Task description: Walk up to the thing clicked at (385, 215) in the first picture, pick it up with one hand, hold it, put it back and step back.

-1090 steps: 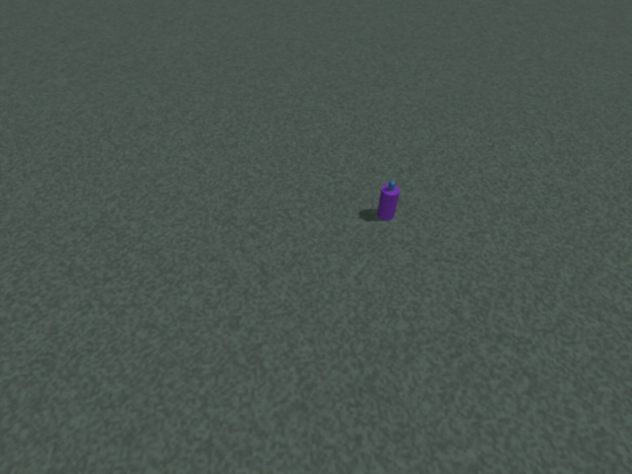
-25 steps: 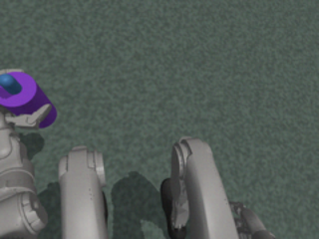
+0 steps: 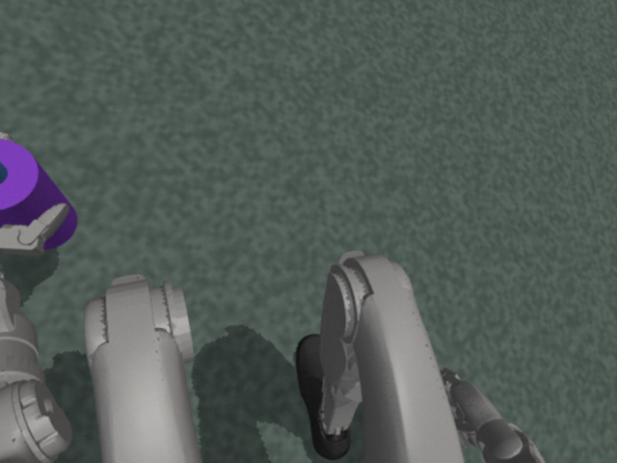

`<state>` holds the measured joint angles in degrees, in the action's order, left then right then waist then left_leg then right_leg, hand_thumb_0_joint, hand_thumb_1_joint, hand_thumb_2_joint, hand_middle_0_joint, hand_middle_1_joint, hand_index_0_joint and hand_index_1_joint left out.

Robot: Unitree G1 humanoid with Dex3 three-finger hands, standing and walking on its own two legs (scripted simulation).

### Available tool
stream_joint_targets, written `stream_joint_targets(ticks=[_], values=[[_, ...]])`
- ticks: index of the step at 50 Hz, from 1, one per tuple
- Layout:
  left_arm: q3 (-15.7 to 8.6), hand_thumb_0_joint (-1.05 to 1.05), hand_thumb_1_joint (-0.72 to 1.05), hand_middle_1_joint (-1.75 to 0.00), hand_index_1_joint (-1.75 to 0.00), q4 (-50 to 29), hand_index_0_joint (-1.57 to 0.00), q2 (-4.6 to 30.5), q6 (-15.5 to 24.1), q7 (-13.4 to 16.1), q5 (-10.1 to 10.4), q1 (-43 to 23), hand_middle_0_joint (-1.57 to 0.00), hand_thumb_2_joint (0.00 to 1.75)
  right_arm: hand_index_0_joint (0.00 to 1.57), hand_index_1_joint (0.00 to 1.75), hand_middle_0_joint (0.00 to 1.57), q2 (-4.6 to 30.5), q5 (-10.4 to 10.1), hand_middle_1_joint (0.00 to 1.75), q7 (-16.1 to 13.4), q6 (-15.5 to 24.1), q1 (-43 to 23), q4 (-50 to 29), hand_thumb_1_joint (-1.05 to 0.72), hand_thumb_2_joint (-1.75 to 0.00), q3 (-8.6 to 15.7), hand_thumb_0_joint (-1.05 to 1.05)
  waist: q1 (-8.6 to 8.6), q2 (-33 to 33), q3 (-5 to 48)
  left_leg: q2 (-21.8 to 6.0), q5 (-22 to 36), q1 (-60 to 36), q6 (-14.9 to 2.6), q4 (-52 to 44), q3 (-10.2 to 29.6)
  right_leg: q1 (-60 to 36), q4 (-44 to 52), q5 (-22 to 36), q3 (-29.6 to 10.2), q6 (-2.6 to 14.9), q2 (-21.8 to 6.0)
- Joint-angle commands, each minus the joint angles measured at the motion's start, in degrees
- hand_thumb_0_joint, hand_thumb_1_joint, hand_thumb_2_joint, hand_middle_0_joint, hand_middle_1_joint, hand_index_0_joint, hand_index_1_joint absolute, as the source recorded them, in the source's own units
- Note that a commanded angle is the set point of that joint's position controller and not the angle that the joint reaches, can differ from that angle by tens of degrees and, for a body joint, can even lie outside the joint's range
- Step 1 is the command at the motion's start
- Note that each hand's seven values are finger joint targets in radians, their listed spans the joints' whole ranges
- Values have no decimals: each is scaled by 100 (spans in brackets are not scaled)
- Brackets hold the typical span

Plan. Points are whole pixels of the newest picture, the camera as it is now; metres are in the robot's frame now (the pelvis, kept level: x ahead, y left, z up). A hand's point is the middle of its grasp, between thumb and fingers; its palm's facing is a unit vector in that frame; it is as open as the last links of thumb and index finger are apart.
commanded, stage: lower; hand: left
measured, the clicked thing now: (14, 194) +0.42 +0.30 -0.10
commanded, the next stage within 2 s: loosen in 1.20 s
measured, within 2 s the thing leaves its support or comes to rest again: rests again in 1.82 s
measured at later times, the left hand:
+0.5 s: hand (33, 212) +0.42 +0.30 -0.16, palm faces +0.39 -0.92 -0.02, open 10.5 cm
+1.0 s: hand (44, 218) +0.42 +0.30 -0.19, palm faces +0.40 -0.91 -0.03, open 10.5 cm
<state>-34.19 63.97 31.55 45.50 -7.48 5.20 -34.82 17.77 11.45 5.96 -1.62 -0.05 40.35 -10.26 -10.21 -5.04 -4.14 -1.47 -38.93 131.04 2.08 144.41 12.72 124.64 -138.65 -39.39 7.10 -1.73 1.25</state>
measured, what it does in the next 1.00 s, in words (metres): stands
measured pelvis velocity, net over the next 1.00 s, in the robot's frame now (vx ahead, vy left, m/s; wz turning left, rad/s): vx -0.01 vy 0.01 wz -0.09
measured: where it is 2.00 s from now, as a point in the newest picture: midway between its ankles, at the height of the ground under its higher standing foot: (251, 434)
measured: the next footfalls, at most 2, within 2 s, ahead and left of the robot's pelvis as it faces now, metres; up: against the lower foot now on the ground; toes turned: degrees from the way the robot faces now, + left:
none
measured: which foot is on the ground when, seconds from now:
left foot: down 0.00-1.00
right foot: down 0.00-1.00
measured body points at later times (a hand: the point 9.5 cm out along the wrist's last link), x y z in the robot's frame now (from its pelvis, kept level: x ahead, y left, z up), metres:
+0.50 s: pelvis +0.00 +0.01 -0.02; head +0.24 +0.14 +0.34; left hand +0.40 +0.35 -0.16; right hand +0.13 -0.27 -0.08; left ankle +0.08 +0.14 -0.27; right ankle +0.11 -0.12 -0.27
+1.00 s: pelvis -0.01 +0.01 -0.02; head +0.23 +0.17 +0.32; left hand +0.40 +0.35 -0.19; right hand +0.14 -0.26 -0.07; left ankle +0.08 +0.14 -0.27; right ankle +0.11 -0.12 -0.27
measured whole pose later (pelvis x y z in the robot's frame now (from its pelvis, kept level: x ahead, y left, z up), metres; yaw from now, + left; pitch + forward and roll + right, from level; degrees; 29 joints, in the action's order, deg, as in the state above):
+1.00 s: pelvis -0.01 +0.01 -0.02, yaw -5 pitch +14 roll -15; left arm -36.6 77.8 44.8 57.5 -1.0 4.5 -34.4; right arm 20.8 19.2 7.7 -0.9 -8.6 34.8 -24.6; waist -13.4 -14.3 -16.2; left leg -1.3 -40.1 128.5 1.7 152.0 20.5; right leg 119.7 -140.1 -37.3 12.5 -3.7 4.1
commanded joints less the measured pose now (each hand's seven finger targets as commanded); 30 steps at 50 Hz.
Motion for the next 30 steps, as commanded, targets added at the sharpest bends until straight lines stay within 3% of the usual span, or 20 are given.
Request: stream_joint_targets(ticks=[1,4,7,9,10,13,14,16,20,21,30], values=[[-181,0,12,-136,-137,-1366,-125,1689,760,18,175,-1798,-124,120,20,30,20,1590,52,30,-59,17,596,-200,-94,-91,429,0,-126,2138,3884,-74,724,-2652,-152,-1576,-573,-1783,1246,1136,387,331,209],[-157,0,12,-134,-135,-912,-123,1539,860,34,240,-1716,-122,119,20,30,20,1631,89,30,-24,32,505,-236,-93,-91,285,0,-239,1940,3632,-76,650,-2499,-162,-1434,-512,-1817,1226,1130,467,306,235],[-209,0,15,-135,-136,-699,-124,1672,1012,88,225,-1663,-123,121,20,30,20,1699,146,30,-1,28,431,-257,-92,-91,174,0,-242,1909,3465,-92,553,-2551,-142,-1443,-431,-1733,1199,996,558,300,244],[-376,0,15,-136,-136,-873,-126,2104,1134,137,158,-1785,-124,121,20,30,20,1756,211,30,2,18,363,-274,-93,-91,112,0,-200,2138,3600,-118,669,-2688,-116,-1380,-430,-1836,1124,1097,544,313,264],[-205,0,15,-136,-136,-830,-126,1943,1175,102,146,-1758,-124,120,20,30,20,1752,240,30,10,24,287,-284,-93,-91,85,0,-266,2182,3568,-130,686,-2724,-111,-1359,-418,-1786,1101,1123,549,312,267],[-477,0,16,-135,-135,-815,-125,2283,1277,160,152,-1630,-124,120,20,30,20,1863,321,30,10,16,247,-320,-93,-91,-23,0,-267,2379,3642,-164,1000,-2964,-64,-1334,-343,-1912,1005,1354,602,311,273],[-379,0,14,-133,-133,-953,-124,2273,1335,160,163,-1846,-123,118,20,30,20,1871,331,30,19,23,186,-342,-93,-91,-43,0,-322,2459,3578,-168,847,-2902,-58,-1348,-328,-1841,996,1247,618,327,278],[-445,0,15,-134,-134,-880,-123,2314,1380,169,197,-1706,-122,119,20,30,20,1947,377,30,21,20,173,-357,-94,-91,-116,0,-378,2618,3595,-191,1065,-3144,-17,-1350,-258,-1914,940,1413,676,319,279],[-412,0,15,-131,-131,-772,-121,2486,1467,211,159,-1828,-119,116,20,30,20,1971,459,30,13,22,57,-373,-94,-91,-253,0,-495,2545,3358,-204,940,-2820,-51,-1198,-243,-2028,959,1427,675,299,294],[-487,0,14,-131,-132,-660,-121,2507,1483,229,175,-1684,-119,117,20,30,20,1995,494,30,13,21,62,-379,-94,-91,-282,0,-495,2454,3364,-210,1024,-2831,-59,-1136,-246,-2168,986,1527,674,273,303],[-391,0,15,-134,-134,-180,-124,2570,1623,307,139,-1505,-122,119,20,30,20,2162,614,30,50,25,-216,-493,-93,-91,-481,0,-616,2433,2931,-247,805,-2798,-27,-1151,-75,-2027,920,1381,902,261,345]])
